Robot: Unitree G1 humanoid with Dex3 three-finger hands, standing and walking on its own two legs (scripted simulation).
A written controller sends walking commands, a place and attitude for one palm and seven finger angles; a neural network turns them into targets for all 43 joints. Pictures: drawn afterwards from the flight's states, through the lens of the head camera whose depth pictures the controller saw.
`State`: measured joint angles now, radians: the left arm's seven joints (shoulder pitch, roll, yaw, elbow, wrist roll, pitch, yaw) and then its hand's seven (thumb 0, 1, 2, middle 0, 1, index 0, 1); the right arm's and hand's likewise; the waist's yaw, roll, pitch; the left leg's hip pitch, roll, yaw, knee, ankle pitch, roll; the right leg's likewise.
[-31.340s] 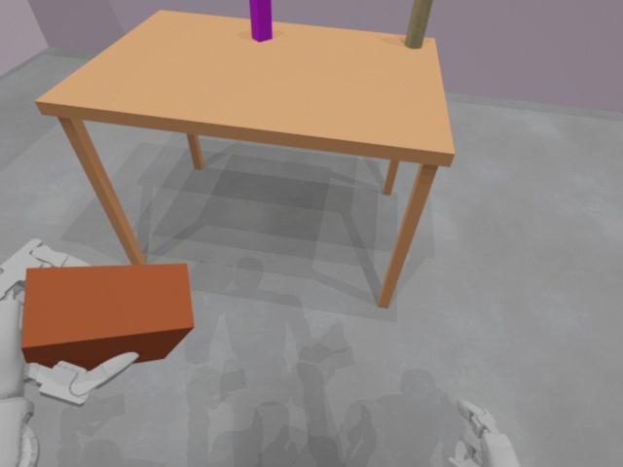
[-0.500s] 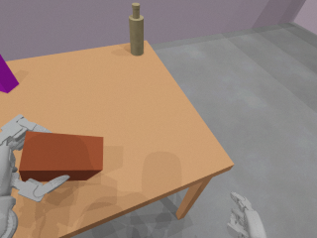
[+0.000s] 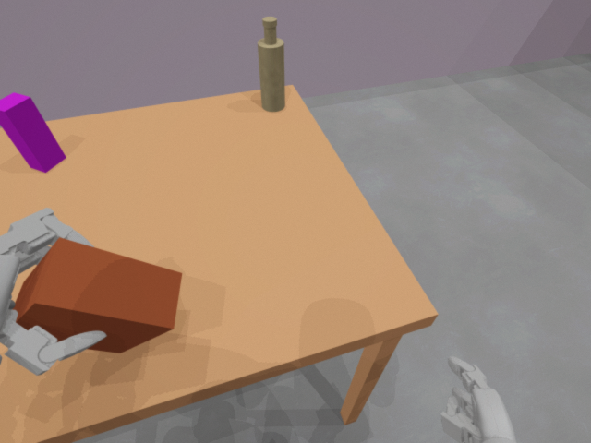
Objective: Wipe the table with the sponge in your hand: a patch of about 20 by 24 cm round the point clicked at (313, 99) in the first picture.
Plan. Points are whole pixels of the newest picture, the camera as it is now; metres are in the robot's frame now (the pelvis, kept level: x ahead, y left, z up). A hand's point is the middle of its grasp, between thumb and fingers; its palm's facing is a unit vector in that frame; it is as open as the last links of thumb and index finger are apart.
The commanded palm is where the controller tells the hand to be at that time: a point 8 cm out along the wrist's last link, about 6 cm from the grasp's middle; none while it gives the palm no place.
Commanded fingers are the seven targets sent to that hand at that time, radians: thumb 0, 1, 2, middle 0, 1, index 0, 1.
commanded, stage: turn the palm down, sponge in hand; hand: left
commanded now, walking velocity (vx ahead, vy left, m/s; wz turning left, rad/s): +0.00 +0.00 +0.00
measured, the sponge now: (114, 308) +0.21 +0.24 +0.11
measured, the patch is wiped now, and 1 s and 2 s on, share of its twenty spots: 0.00 0.00 0.00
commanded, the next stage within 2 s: move the sponge above the wiping area in 1.76 s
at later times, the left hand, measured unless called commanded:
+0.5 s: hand (72, 258) +0.23 +0.27 +0.18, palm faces +0.29 -0.43 -0.85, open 10.5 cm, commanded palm +0.19 +0.29 +0.21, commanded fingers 0.00 0.10 1.30 -1.20 -1.60 -1.20 -1.60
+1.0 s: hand (23, 255) +0.23 +0.33 +0.18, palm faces +0.23 -0.20 -0.95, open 10.5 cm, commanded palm +0.19 +0.30 +0.22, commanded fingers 0.00 0.10 1.30 -1.20 -1.60 -1.20 -1.60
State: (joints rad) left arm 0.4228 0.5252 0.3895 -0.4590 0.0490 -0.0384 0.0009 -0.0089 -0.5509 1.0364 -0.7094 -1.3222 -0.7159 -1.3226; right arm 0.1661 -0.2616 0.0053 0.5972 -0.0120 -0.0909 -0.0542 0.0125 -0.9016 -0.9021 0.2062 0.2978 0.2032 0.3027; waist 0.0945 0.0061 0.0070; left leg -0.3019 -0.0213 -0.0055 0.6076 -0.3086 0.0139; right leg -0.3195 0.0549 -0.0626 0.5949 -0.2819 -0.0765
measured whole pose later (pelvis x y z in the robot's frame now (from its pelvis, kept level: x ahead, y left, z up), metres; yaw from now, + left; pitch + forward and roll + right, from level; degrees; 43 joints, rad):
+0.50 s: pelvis +0.01 -0.01 +0.00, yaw -2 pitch +0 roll +1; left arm 0.34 0.64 0.32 -0.47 0.27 0.25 0.03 -0.01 -0.55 1.04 -0.71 -1.32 -0.72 -1.33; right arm 0.18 -0.29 0.01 0.58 0.05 0.02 -0.11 0.01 -0.90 -0.90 0.21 0.30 0.20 0.30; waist 0.09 0.08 -0.02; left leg -0.28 0.00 0.02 0.62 -0.33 0.00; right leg -0.32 0.07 -0.04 0.63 -0.30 -0.09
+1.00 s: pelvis -0.01 +0.02 +0.01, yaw -1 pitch -3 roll +0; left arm 0.13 0.61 0.12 -0.33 0.62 0.54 -0.03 0.00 -0.56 1.04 -0.71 -1.33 -0.71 -1.33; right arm 0.05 -0.27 0.07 0.60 0.08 0.05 -0.12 0.01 -0.90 -0.90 0.21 0.30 0.19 0.30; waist 0.11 0.11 -0.01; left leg -0.20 -0.04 0.02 0.50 -0.25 0.04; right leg -0.23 0.04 -0.03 0.51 -0.23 -0.05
